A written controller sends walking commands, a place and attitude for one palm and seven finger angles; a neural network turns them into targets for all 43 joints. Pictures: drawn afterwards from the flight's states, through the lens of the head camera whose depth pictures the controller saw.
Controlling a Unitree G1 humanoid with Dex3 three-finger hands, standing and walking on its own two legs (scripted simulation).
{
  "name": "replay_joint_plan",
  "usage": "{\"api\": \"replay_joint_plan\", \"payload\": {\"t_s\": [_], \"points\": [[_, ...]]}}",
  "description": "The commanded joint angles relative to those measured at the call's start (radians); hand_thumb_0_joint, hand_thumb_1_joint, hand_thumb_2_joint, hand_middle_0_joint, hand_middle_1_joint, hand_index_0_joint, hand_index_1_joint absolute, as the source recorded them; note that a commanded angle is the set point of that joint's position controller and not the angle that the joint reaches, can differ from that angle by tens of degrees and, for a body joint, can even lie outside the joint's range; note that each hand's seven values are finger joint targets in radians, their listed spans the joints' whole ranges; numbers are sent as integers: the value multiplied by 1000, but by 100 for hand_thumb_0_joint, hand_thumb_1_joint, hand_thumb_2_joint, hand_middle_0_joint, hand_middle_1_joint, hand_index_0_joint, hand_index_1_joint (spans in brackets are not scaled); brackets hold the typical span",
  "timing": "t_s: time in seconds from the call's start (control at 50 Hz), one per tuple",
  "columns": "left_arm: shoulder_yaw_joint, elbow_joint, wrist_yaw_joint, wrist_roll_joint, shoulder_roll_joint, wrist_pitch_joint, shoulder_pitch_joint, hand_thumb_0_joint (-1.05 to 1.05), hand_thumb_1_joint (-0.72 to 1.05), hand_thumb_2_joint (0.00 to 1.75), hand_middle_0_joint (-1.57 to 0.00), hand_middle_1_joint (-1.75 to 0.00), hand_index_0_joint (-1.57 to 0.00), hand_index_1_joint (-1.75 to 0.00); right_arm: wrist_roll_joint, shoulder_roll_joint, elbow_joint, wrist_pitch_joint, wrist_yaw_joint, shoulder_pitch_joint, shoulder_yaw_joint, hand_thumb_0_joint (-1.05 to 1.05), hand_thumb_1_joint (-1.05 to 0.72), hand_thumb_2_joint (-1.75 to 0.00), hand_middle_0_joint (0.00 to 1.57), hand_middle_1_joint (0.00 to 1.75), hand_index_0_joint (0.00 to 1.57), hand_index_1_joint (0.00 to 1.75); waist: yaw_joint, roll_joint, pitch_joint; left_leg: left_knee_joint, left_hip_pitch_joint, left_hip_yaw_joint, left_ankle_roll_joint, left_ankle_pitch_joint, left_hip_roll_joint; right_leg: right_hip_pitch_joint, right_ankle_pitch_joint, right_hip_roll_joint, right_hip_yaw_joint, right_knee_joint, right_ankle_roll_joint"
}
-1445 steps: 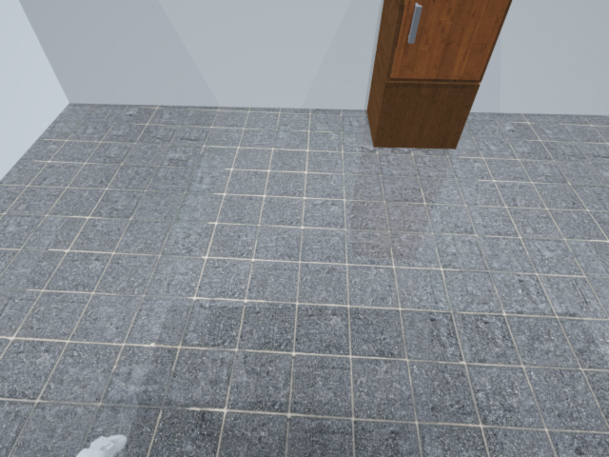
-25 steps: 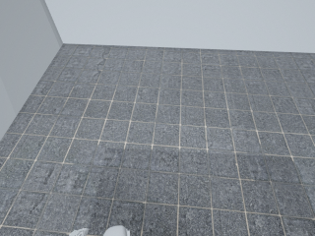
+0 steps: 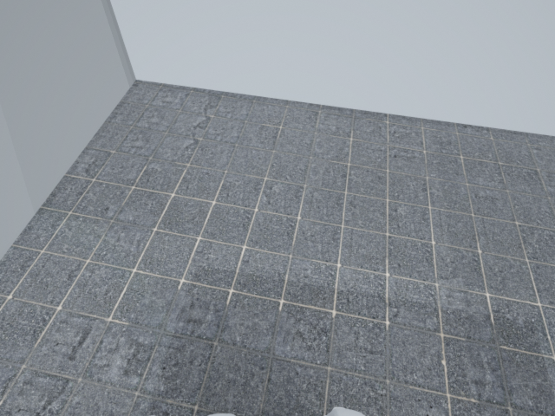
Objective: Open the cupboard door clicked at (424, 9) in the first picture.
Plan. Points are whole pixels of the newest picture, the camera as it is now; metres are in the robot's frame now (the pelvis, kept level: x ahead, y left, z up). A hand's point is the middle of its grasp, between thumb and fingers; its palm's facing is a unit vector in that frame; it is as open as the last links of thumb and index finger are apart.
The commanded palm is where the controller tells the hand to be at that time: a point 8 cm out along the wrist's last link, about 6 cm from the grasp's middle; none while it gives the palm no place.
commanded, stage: turn to face it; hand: left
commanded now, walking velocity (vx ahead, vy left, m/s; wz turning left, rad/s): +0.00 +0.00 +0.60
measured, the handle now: out of the picture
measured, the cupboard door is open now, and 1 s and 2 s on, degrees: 47 47 47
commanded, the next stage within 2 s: none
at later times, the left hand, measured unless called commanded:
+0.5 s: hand out of the picture +0.07 +0.20 -0.19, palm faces +0.33 -0.91 -0.25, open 7.4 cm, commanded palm none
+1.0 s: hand out of the picture +0.04 +0.12 -0.17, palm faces +0.60 -0.77 -0.23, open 7.4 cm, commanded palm none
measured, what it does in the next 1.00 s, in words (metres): walks ahead, turning left: right foot, then left foot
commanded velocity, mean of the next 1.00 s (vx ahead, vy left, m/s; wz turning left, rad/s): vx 0.00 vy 0.00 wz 0.60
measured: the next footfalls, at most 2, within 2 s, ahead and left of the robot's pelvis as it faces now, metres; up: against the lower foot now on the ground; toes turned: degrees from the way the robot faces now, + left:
right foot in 0.12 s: +0.08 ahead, -0.16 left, +0.00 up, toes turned +1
left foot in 0.42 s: +0.10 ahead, +0.11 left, +0.00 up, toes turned +22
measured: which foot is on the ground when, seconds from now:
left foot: down 0.00-0.12, up 0.14-0.40, down 0.42-0.70, up 0.72-1.00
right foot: up 0.00-0.10, down 0.12-0.40, up 0.42-0.68, down 0.70-1.00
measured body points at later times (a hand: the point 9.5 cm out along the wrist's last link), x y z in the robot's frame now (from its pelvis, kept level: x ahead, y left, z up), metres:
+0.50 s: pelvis +0.07 -0.03 -0.02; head +0.11 +0.01 +0.43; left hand +0.06 +0.25 -0.17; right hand +0.26 -0.25 -0.14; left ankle +0.06 +0.09 -0.74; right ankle +0.05 -0.17 -0.69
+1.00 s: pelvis +0.12 -0.06 +0.00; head +0.16 -0.02 +0.44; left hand +0.01 +0.16 -0.15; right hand +0.36 -0.20 -0.14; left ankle +0.04 +0.03 -0.71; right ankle +0.16 -0.17 -0.74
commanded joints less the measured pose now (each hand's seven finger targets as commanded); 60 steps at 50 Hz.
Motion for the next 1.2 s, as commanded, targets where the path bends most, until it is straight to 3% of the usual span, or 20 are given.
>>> {"api": "replay_joint_plan", "payload": {"t_s": [0.0,0.06,0.1,0.12,0.2,0.34,0.36,0.38,0.4,0.46,0.64,0.68,0.7,0.76,0.94,0.98,1.0,1.02,1.04,1.18], "points": [[25,-52,9,5,66,12,96,0,90,90,-20,-30,-20,-30,2,-201,-79,3,-3,-9,-50,0,-90,-90,20,30,20,30,17,141,-142,-169,-23,-247,112,138,209,164,78,38,-30,-139,9],[43,-65,19,7,130,2,126,0,90,90,-20,-30,-20,-30,14,-174,-103,17,6,-39,-54,0,-90,-90,20,30,20,30,51,40,-136,-50,-160,-219,34,-6,116,369,177,-30,41,-440,-6],[67,-85,27,19,268,-2,157,0,90,90,-20,-30,-20,-30,16,-112,-142,23,16,-62,-51,0,-90,-90,20,30,20,30,84,-292,-137,398,-294,8,-75,-411,-44,368,253,-447,401,-629,-191],[56,-99,30,16,254,-2,119,0,90,90,-20,-30,-20,-30,13,-127,-144,26,22,-56,-56,0,-90,-90,20,30,20,30,61,-203,-123,563,-279,-27,-71,-416,-3,314,325,-452,345,-604,-238],[38,-124,36,15,178,-3,24,0,90,90,-20,-30,-20,-30,17,-94,-125,44,36,-39,-44,0,-90,-90,20,30,20,30,4,-222,-94,537,-249,16,-101,-310,48,335,689,-296,31,-480,-172],[53,-125,23,6,243,-1,52,0,90,90,-20,-30,-20,-30,11,-119,-148,33,46,-3,-38,0,-90,-90,20,30,20,30,-23,-138,-135,27,53,121,-78,-24,-15,305,759,-263,-114,-238,-78],[49,-139,19,0,226,2,43,0,90,90,-20,-30,-20,-30,6,-180,-131,27,43,73,-53,0,-90,-90,20,30,20,30,-65,-17,-197,-40,236,46,-49,195,47,185,606,-236,-135,-89,-33],[32,-176,13,-8,154,8,34,0,90,90,-20,-30,-20,-30,-1,-295,-134,20,37,139,-83,0,-90,-90,20,30,20,30,-95,283,-236,-77,397,-353,95,579,340,-99,-49,-82,-151,151,47],[24,-208,21,-2,149,20,-31,0,90,90,-20,-30,-20,-30,4,-347,-118,29,24,195,-92,0,-90,-90,20,30,20,30,-122,269,-264,-86,394,-481,214,757,445,-179,-280,-46,-19,295,44],[35,-198,22,5,150,35,-67,0,90,90,-20,-30,-20,-30,-3,-299,-164,27,9,35,-79,0,-90,-90,20,30,20,30,-64,222,-141,-141,150,-383,169,274,332,-163,-139,-67,47,303,31],[41,-151,10,2,164,25,130,0,90,90,-20,-30,-20,-30,9,-269,-219,46,15,-135,-80,0,-90,-90,20,30,20,30,44,111,-149,-31,-67,-254,52,48,142,273,150,32,-33,-340,18],[69,-167,24,27,325,10,165,0,90,90,-20,-30,-20,-30,21,-152,-263,49,30,-156,-66,0,-90,-90,20,30,20,30,82,-368,-118,403,-299,-20,-86,-392,-94,336,110,-390,442,-658,-140],[59,-180,29,17,314,9,131,0,90,90,-20,-30,-20,-30,14,-197,-258,51,35,-160,-73,0,-90,-90,20,30,20,30,67,-296,-107,614,-269,-80,-69,-435,-29,237,173,-450,433,-642,-206],[33,-209,29,12,215,9,7,0,90,90,-20,-30,-20,-30,8,-167,-203,71,48,-118,-71,0,-90,-90,20,30,20,30,-13,-245,-53,746,-251,-53,-89,-265,18,173,311,-283,169,-562,-162],[54,-153,29,16,260,1,138,0,90,90,-20,-30,-20,-30,23,-105,-214,46,52,-157,-32,0,-90,-90,20,30,20,30,44,-214,-158,143,-69,95,-89,-219,-21,437,844,-296,-16,-356,-141],[56,-156,24,5,255,3,101,0,90,90,-20,-30,-20,-30,19,-139,-196,41,49,-85,-41,0,-90,-90,20,30,20,30,-4,-175,-171,-27,103,80,-70,-47,-16,333,755,-274,-76,-251,-82],[54,-174,21,-2,229,7,81,0,90,90,-20,-30,-20,-30,13,-207,-177,33,45,2,-59,0,-90,-90,20,30,20,30,-54,-24,-225,-96,295,-39,-26,180,89,173,545,-240,-123,-94,-28],[33,-217,13,-8,151,13,43,0,90,90,-20,-30,-20,-30,5,-326,-167,28,36,76,-89,0,-90,-90,20,30,20,30,-98,310,-225,-118,436,-434,132,607,382,-146,-160,-81,-139,139,57],[27,-240,22,3,168,28,-30,0,90,90,-20,-30,-20,-30,9,-345,-139,39,25,128,-91,0,-90,-90,20,30,20,30,-112,235,-215,-94,408,-453,223,752,437,-203,-257,-65,-6,255,44],[35,-182,9,3,157,45,-9,0,90,90,-20,-30,-20,-30,6,-258,-183,24,2,-40,-64,0,-90,-90,20,30,20,30,-13,128,-133,-129,203,-251,118,403,216,-103,-6,-33,38,195,46]]}}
